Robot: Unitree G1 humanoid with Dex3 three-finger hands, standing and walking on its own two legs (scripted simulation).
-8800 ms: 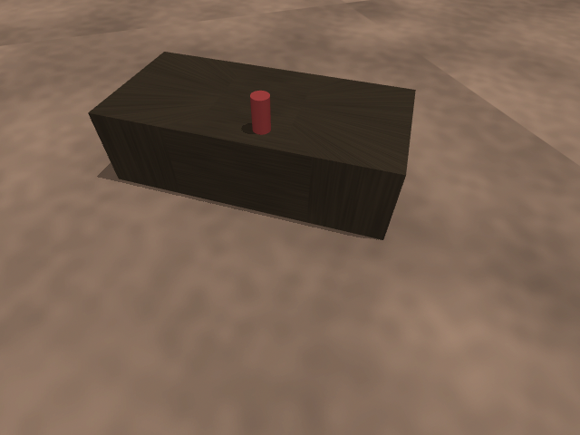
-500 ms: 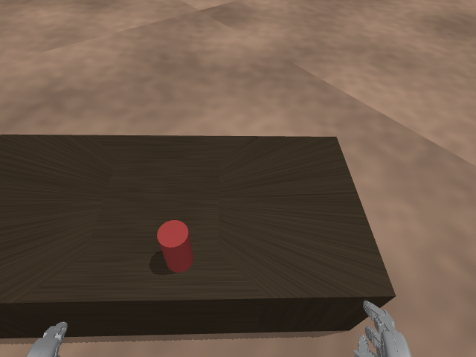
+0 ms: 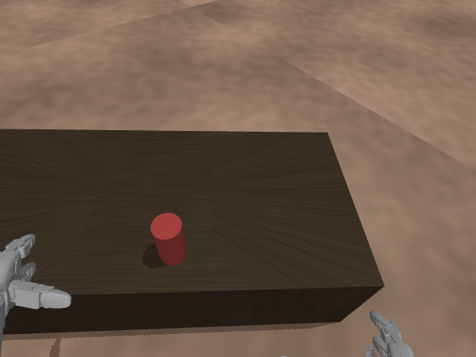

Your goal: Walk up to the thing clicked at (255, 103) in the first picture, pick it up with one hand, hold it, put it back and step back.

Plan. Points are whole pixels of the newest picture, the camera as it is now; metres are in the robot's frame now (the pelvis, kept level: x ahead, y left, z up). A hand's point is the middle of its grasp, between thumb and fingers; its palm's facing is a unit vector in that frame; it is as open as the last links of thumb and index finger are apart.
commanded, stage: go down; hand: left
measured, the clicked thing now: (170, 240) +0.47 +0.16 -0.26
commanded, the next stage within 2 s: none
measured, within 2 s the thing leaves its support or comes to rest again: neither
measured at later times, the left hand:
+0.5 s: hand (31, 235) +0.34 +0.35 +0.02, palm faces +0.14 -0.98 -0.14, open 17.2 cm
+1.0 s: hand (28, 216) +0.37 +0.36 +0.03, palm faces +0.15 -0.98 -0.11, open 17.1 cm
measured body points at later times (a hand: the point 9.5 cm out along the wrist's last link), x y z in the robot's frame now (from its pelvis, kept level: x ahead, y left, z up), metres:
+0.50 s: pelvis -0.01 +0.00 +0.00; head +0.07 +0.02 +0.44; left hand +0.32 +0.40 +0.03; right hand +0.06 -0.28 -0.09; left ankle -0.01 +0.12 -0.69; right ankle +0.04 -0.14 -0.69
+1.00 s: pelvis +0.00 +0.00 -0.01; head +0.10 +0.03 +0.43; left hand +0.35 +0.41 +0.04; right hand +0.06 -0.29 -0.10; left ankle -0.01 +0.12 -0.69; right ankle +0.04 -0.14 -0.69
